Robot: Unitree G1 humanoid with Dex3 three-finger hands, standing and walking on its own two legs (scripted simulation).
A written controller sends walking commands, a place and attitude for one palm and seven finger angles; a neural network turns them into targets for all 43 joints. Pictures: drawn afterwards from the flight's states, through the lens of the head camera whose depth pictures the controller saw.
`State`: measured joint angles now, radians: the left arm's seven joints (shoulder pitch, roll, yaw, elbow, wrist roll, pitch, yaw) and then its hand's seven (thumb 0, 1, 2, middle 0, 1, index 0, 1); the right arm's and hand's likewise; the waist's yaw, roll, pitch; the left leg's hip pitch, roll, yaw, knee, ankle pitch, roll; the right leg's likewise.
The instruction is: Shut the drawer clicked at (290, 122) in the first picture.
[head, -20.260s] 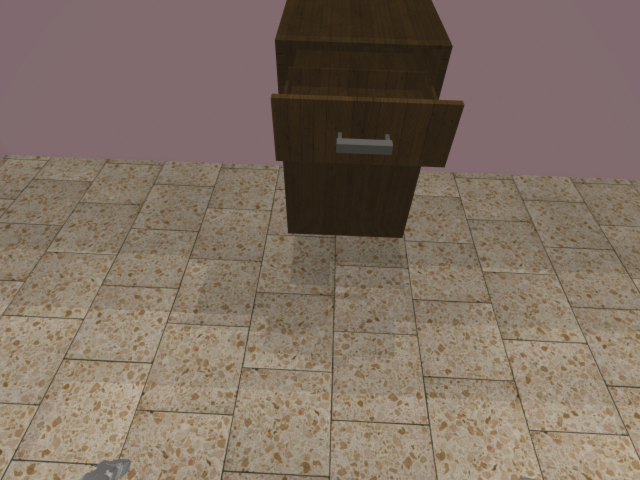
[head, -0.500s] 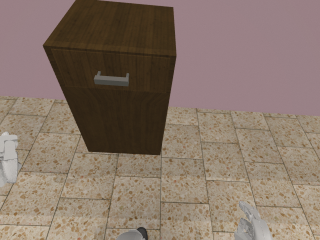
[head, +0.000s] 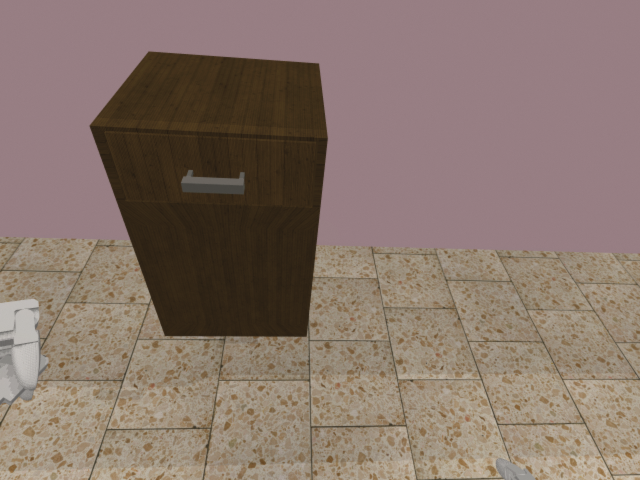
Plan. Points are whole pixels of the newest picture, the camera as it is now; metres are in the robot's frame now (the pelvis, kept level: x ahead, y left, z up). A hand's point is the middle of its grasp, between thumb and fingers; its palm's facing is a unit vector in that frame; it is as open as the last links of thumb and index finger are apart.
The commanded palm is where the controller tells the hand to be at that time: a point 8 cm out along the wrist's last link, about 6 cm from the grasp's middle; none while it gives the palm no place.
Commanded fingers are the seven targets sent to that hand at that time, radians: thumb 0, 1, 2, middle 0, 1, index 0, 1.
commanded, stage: stop stepping back and stand still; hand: left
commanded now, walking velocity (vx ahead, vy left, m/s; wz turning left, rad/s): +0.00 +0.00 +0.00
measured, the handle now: (215, 180) +0.74 +0.28 -0.05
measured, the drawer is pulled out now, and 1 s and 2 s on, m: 0.00 0.00 0.00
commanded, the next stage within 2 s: let the arm hang, fingers relaxed in 0.70 s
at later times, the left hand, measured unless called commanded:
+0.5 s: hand out of the picture +0.13 +0.29 +0.15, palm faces +0.45 -0.82 -0.37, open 3.2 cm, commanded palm +0.07 +0.32 +0.19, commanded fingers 0.00 0.90 0.90 -1.40 -1.60 -1.40 -1.60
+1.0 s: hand out of the picture +0.09 +0.27 -0.10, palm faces +0.04 -0.95 -0.32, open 3.0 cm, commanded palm none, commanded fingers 0.00 0.90 0.90 -0.96 -1.12 -0.96 -1.12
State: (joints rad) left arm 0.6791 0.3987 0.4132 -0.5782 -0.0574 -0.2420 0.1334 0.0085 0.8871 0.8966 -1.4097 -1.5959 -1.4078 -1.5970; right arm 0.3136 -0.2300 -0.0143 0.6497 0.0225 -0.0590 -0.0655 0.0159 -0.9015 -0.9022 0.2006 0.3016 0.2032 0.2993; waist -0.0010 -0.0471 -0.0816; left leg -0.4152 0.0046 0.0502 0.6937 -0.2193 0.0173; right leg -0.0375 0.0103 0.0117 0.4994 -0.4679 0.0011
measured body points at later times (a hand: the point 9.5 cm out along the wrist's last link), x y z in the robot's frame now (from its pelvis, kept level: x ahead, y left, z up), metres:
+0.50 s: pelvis -0.05 +0.04 +0.01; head -0.05 +0.05 +0.46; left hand +0.11 +0.33 +0.17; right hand +0.10 -0.20 -0.08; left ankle -0.01 +0.14 -0.72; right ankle -0.02 -0.09 -0.72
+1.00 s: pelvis -0.06 +0.05 +0.00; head -0.05 +0.04 +0.45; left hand +0.08 +0.32 -0.08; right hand +0.09 -0.21 -0.11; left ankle -0.01 +0.14 -0.72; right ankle -0.02 -0.09 -0.72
